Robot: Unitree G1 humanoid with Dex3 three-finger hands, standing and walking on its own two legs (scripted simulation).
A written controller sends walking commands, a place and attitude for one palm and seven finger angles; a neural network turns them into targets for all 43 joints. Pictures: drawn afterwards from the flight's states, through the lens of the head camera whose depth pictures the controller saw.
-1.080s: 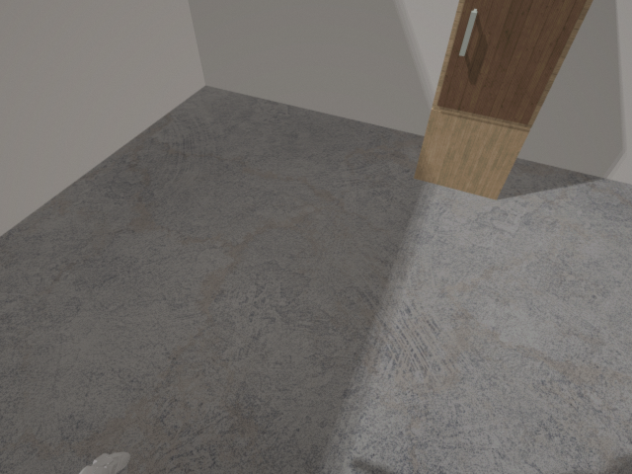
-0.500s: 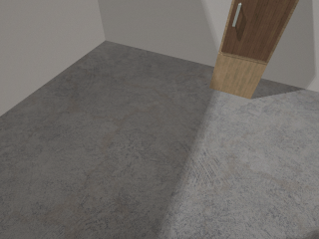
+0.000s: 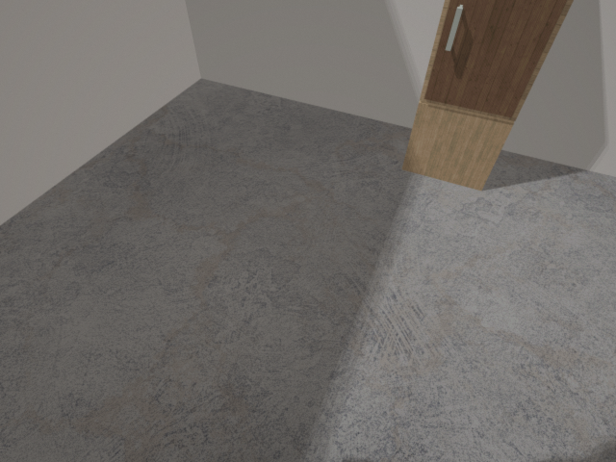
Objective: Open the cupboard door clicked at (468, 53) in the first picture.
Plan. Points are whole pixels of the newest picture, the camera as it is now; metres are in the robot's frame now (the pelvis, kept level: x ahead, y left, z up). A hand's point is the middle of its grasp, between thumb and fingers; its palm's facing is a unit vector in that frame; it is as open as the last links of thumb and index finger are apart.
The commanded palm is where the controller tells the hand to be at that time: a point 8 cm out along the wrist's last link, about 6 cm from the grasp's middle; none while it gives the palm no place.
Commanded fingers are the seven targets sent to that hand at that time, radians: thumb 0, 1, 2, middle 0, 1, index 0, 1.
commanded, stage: look at it before walking up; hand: left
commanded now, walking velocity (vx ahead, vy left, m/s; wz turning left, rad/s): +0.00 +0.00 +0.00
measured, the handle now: (454, 27) +1.58 -0.47 -0.04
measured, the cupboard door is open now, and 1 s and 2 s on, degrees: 0 0 0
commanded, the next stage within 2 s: walk to a spot facing it in 0.36 s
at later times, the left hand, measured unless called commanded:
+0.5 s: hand out of the picture +0.09 +0.25 -0.15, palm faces -0.02 -0.94 -0.34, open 7.4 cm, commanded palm none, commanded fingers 0.00 0.90 0.90 -0.20 -0.30 -0.20 -0.30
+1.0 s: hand out of the picture +0.14 +0.13 -0.17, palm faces -0.15 -0.96 -0.23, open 7.4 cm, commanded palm none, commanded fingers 0.00 0.90 0.90 -0.20 -0.30 -0.20 -0.30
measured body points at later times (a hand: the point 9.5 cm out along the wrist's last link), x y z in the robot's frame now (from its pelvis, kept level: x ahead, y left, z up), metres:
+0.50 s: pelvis +0.01 +0.00 +0.00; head +0.02 +0.00 +0.45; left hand +0.09 +0.29 -0.13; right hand +0.10 -0.30 -0.13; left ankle +0.01 +0.13 -0.74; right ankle +0.01 -0.12 -0.74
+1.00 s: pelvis +0.11 -0.06 -0.01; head +0.13 -0.08 +0.44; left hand +0.15 +0.18 -0.15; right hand +0.07 -0.31 -0.17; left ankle +0.10 +0.09 -0.66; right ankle +0.07 -0.12 -0.74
